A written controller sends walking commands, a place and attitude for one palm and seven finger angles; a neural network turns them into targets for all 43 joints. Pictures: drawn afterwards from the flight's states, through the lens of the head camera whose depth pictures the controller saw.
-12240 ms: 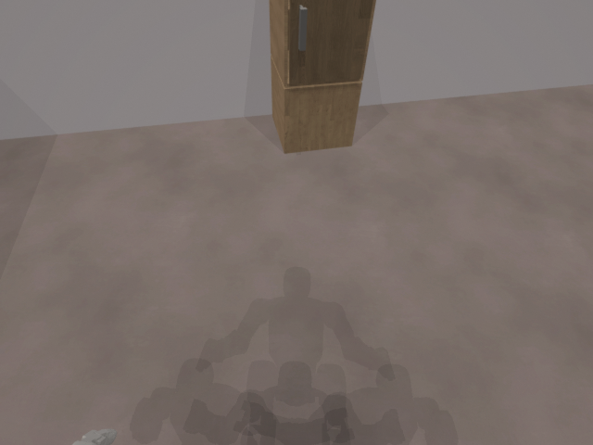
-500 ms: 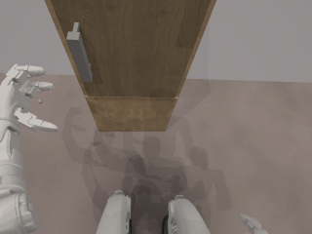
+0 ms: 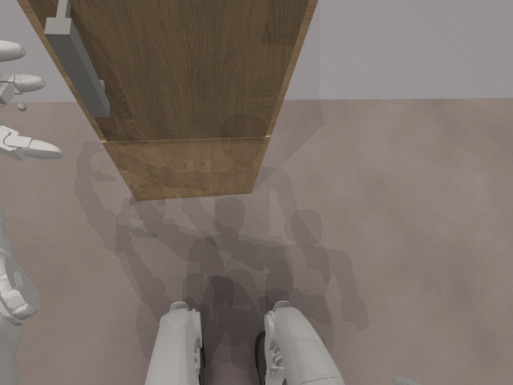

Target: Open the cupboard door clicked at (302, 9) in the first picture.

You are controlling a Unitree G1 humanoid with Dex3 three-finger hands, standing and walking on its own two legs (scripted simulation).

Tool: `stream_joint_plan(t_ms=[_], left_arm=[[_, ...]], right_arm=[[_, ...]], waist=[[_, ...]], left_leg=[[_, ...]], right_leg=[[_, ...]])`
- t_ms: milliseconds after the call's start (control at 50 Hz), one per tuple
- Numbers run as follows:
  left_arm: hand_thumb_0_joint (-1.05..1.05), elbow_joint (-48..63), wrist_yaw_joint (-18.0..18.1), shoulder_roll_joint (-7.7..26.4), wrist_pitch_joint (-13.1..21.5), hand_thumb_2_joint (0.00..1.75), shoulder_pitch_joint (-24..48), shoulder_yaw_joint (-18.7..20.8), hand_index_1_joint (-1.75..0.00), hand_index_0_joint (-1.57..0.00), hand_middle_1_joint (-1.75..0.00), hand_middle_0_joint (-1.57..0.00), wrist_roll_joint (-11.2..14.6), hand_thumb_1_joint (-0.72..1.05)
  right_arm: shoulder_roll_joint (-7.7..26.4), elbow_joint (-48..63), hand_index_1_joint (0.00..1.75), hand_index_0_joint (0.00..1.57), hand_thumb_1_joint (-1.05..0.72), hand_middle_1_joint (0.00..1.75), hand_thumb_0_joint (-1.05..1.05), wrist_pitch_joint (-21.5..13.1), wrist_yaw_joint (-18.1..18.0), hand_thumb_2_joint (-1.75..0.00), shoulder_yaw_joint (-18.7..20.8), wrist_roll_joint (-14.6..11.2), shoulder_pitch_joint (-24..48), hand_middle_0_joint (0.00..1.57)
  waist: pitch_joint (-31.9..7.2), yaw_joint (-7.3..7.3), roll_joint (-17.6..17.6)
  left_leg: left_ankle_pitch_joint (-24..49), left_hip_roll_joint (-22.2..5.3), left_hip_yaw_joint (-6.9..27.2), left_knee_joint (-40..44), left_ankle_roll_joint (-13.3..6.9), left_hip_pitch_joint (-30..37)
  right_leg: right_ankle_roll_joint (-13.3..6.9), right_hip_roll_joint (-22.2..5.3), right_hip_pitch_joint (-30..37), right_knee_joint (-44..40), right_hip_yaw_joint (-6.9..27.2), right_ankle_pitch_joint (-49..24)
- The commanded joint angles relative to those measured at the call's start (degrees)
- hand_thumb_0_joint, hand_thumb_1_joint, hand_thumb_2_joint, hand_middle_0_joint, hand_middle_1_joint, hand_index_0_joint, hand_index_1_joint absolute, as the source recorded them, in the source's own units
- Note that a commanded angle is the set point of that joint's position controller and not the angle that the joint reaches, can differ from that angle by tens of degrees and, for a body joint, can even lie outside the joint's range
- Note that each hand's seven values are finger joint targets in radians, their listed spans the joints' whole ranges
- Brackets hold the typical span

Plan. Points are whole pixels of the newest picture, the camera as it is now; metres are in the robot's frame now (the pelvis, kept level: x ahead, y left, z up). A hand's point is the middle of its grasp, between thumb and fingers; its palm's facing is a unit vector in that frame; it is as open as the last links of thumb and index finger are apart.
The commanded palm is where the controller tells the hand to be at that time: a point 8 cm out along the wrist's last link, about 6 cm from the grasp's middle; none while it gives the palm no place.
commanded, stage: move the hooked fingers beside the handle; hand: left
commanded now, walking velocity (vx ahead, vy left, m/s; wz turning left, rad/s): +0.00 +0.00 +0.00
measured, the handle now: (84, 63) +0.57 +0.23 +0.05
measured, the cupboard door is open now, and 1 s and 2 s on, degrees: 0 0 0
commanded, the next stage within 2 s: slide the fingers in behind the handle in 1.00 s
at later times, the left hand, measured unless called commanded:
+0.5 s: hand (25, 90) +0.52 +0.30 +0.05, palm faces +0.09 -1.00 -0.04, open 14.0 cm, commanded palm +0.51 +0.32 +0.05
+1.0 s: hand (22, 93) +0.51 +0.30 +0.05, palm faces +0.09 -1.00 -0.04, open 14.0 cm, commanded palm +0.50 +0.32 +0.05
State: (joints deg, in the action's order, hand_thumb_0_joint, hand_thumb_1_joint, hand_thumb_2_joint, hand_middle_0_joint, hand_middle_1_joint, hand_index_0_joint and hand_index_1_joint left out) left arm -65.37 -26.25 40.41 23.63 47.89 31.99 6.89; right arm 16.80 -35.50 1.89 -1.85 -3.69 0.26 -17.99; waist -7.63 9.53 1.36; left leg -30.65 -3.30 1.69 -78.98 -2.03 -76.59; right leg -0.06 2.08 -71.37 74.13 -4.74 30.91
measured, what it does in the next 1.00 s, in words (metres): stands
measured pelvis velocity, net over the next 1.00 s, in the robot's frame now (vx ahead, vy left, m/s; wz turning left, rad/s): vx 0.00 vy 0.01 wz -0.01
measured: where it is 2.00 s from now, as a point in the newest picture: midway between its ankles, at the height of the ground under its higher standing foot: (232, 384)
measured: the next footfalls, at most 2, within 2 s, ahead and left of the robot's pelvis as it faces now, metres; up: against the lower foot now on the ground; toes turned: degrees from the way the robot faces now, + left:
none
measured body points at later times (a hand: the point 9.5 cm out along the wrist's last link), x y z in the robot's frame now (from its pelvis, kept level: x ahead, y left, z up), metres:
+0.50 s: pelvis +0.00 +0.00 -0.01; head +0.19 +0.05 +0.40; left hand +0.51 +0.36 +0.05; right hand +0.01 -0.27 -0.11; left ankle +0.05 +0.10 -0.60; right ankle +0.03 -0.13 -0.60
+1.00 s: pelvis +0.00 +0.01 +0.00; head +0.18 +0.06 +0.41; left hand +0.50 +0.35 +0.06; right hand +0.04 -0.27 -0.10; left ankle +0.05 +0.10 -0.60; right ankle +0.03 -0.13 -0.60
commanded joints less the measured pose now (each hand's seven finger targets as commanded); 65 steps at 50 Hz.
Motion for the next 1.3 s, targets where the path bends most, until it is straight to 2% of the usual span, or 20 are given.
stream_joint_plan(t_ms=[0,60,80,100,180,300,360,420,560,680,700,800,820,860,940,1000,1040,1080,1160,1280], left_arm=[[0.0,9.07,0.16,19.94,2.05,0.3,23.57,1.43,-1.2,-0.3,-1.2,-0.3,0.33,-0.5],[0.0,10.65,0.74,23.45,2.54,0.3,27.18,3.08,-1.2,-0.3,-1.2,-0.3,-0.49,-0.5],[0.0,10.57,0.77,22.48,2.54,0.3,27.6,2.17,-1.2,-0.3,-1.2,-0.3,-0.62,-0.5],[0.0,9.59,0.77,21.21,2.26,0.3,27.84,1.08,-1.2,-0.3,-1.2,-0.3,-0.73,-0.5],[0.0,6.24,0.99,23.86,0.36,0.3,31.71,1.13,-1.2,-0.3,-1.2,-0.3,-1.82,-0.5],[0.0,8.58,0.38,26.85,-0.72,0.3,25.86,4.1,-1.2,-0.3,-1.2,-0.3,-1.97,-0.5],[0.0,10.89,0.42,27.44,-0.31,0.3,26.25,5.46,-1.2,-0.3,-1.2,-0.3,-1.42,-0.5],[0.0,13.95,0.68,26.25,0.29,0.3,26.3,5.26,-1.2,-0.3,-1.2,-0.3,-1.15,-0.5],[0.0,12.36,0.75,20.94,0.37,0.3,27.2,1.54,-1.2,-0.3,-1.2,-0.3,-0.69,-0.5],[0.0,12.6,1.04,17.71,1.31,0.3,24.22,-0.05,-1.2,-0.3,-1.2,-0.3,-0.29,-0.5],[0.0,11.21,1.19,16.37,1.12,0.3,23.05,-0.54,-1.2,-0.3,-1.2,-0.3,0.02,-0.5],[0.0,9.66,2.4,19.81,2.06,0.3,24.76,1.17,-1.2,-0.3,-1.2,-0.3,-0.72,-0.5],[0.0,9.96,2.51,18.8,2.38,0.3,26.15,0.0,-1.2,-0.3,-1.2,-0.3,-0.73,-0.5],[0.0,10.99,2.69,21.29,3.57,0.3,27.47,1.51,-1.2,-0.3,-1.2,-0.3,-1.06,-0.5],[0.0,11.25,1.87,18.92,3.8,0.3,26.45,0.39,-1.2,-0.3,-1.2,-0.3,-0.6,-0.5],[0.0,8.84,1.48,18.83,1.97,0.3,26.48,-0.34,-1.2,-0.3,-1.2,-0.3,-0.64,-0.5],[0.0,9.69,1.66,17.37,1.75,0.3,28.3,-1.5,-1.2,-0.3,-1.2,-0.3,-0.76,-0.5],[0.0,10.86,2.27,20.35,1.97,0.3,29.17,0.62,-1.2,-0.3,-1.2,-0.3,-0.92,-0.5],[0.0,10.95,2.84,17.7,2.14,0.3,28.6,-0.79,-1.2,-0.3,-1.2,-0.3,-0.75,-0.5],[0.0,12.1,4.03,18.28,1.6,0.3,26.89,0.26,-1.2,-0.3,-1.2,-0.3,-1.01,-0.5]], right_arm=[[12.09,2.83,0.3,0.2,-0.9,0.3,0.0,-0.04,-1.09,-0.9,4.1,0.06,-9.4,0.2],[12.43,2.51,0.3,0.2,-0.9,0.3,0.0,0.19,-1.15,-0.9,3.91,0.46,-10.24,0.2],[12.28,2.47,0.3,0.2,-0.9,0.3,0.0,0.28,-0.99,-0.9,3.95,0.49,-10.43,0.2],[12.32,2.33,0.3,0.2,-0.9,0.3,0.0,0.38,-0.88,-0.9,3.91,0.52,-10.58,0.2],[12.72,2.43,0.3,0.2,-0.9,0.3,0.0,0.76,-1.17,-0.9,3.08,0.49,-11.22,0.2],[12.54,3.96,0.3,0.2,-0.9,0.3,0.0,1.91,-0.49,-0.9,3.01,0.61,-11.93,0.2],[12.47,4.0,0.3,0.2,-0.9,0.3,0.0,2.03,-0.22,-0.9,3.23,0.61,-11.96,0.2],[12.21,3.57,0.3,0.2,-0.9,0.3,0.0,2.03,0.12,-0.9,3.66,0.62,-12.18,0.2],[12.18,1.83,0.3,0.2,-0.9,0.3,0.0,1.9,-0.11,-0.9,3.97,0.65,-12.3,0.2],[11.65,2.16,0.3,0.2,-0.9,0.3,0.0,1.97,0.15,-0.9,4.21,0.73,-11.71,0.2],[11.55,2.24,0.3,0.2,-0.9,0.3,0.0,2.01,0.24,-0.9,4.21,0.64,-11.51,0.2],[11.89,3.07,0.3,0.2,-0.9,0.3,0.0,2.0,-0.1,-0.9,3.73,0.55,-10.45,0.2],[11.75,2.98,0.3,0.2,-0.9,0.3,0.0,1.83,-0.11,-0.9,3.65,0.6,-10.29,0.2],[12.14,2.86,0.3,0.2,-0.9,0.3,0.0,1.72,-0.3,-0.9,3.63,0.77,-10.43,0.2],[11.99,2.63,0.3,0.2,-0.9,0.3,0.0,1.82,0.0,-0.9,3.96,0.83,-10.7,0.2],[12.29,2.89,0.3,0.2,-0.9,0.3,0.0,2.25,-0.34,-0.9,3.63,0.6,-10.55,0.2],[12.23,2.8,0.3,0.2,-0.9,0.3,0.0,2.01,-0.43,-0.9,3.68,0.71,-10.64,0.2],[12.43,2.64,0.3,0.2,-0.9,0.3,0.0,2.04,-0.58,-0.9,3.7,0.87,-11.06,0.2],[11.96,2.22,0.3,0.2,-0.9,0.3,0.0,1.87,-0.21,-0.9,3.68,0.96,-11.35,0.2],[11.53,2.49,0.3,0.2,-0.9,0.3,0.0,2.07,0.08,-0.9,3.72,0.99,-11.51,0.2]], waist=[[-28.56,0.57,11.06],[-32.0,0.69,13.37],[-32.55,0.96,14.65],[-31.76,1.51,13.98],[-30.27,2.89,13.55],[-34.32,0.3,15.04],[-35.1,0.2,14.95],[-36.39,0.28,15.34],[-32.19,1.79,15.21],[-31.32,0.82,16.23],[-29.78,1.03,14.41],[-26.89,1.15,12.91],[-26.99,1.88,12.67],[-29.14,1.49,14.4],[-31.53,1.23,16.7],[-29.67,1.81,13.58],[-29.96,2.33,14.91],[-32.02,1.81,14.87],[-32.54,1.97,14.92],[-33.59,1.04,15.25]], left_leg=[[19.62,0.17,4.27,8.48,-0.13,28.18],[21.84,-0.14,4.96,7.57,0.07,30.08],[22.64,-0.12,5.15,7.5,0.21,31.26],[21.73,-0.18,5.31,7.44,0.19,31.08],[19.63,-0.2,5.21,6.45,-0.27,27.54],[24.88,-0.42,4.85,6.25,0.02,29.22],[24.97,-0.53,4.94,6.3,-0.03,29.45],[25.85,-0.59,5.24,6.89,0.04,31.84],[24.02,-0.8,6.63,8.66,0.46,35.09],[26.6,-0.67,6.8,9.64,1.05,37.7],[24.88,-0.57,6.51,9.87,0.91,36.38],[19.84,-0.19,5.53,9.81,0.54,31.23],[19.15,-0.15,5.34,9.49,0.26,30.7],[20.7,-0.27,5.79,9.09,0.58,32.25],[24.27,-0.45,6.88,8.97,1.21,36.54],[20.55,-0.3,6.44,8.94,0.63,32.61],[20.24,-0.37,7.01,8.87,0.69,33.71],[21.31,-0.41,7.11,8.69,0.84,34.07],[22.05,-0.33,6.87,8.51,0.8,34.45],[23.31,-0.3,6.01,8.41,0.61,33.44]], right_leg=[[-1.26,0.91,5.64,-8.37,1.84,-11.64],[-1.45,1.03,4.52,-7.25,1.57,-12.35],[-1.49,1.01,3.73,-7.22,1.43,-12.52],[-1.44,1.09,2.83,-7.41,1.38,-11.87],[-1.23,1.06,2.03,-6.99,1.34,-11.13],[-1.31,1.3,5.07,-6.33,1.17,-14.56],[-1.22,1.4,5.48,-6.32,1.24,-14.69],[-1.19,1.5,5.87,-7.03,1.27,-15.06],[-1.45,1.28,1.56,-8.28,0.51,-12.69],[-1.75,1.2,1.34,-8.74,0.14,-13.12],[-1.62,1.23,1.74,-9.24,0.2,-12.74],[-1.59,1.22,2.84,-8.85,0.62,-10.71],[-1.5,1.3,2.94,-8.97,0.84,-10.58],[-1.74,1.21,2.5,-8.09,0.75,-11.03],[-1.98,1.12,0.57,-7.47,0.34,-12.05],[-1.57,1.12,1.52,-7.86,0.49,-10.92],[-1.71,0.95,-0.62,-7.32,0.33,-10.59],[-1.65,0.96,0.53,-7.31,0.39,-11.18],[-1.65,1.09,0.9,-7.52,0.43,-11.57],[-1.55,1.11,3.37,-7.75,0.77,-12.86]])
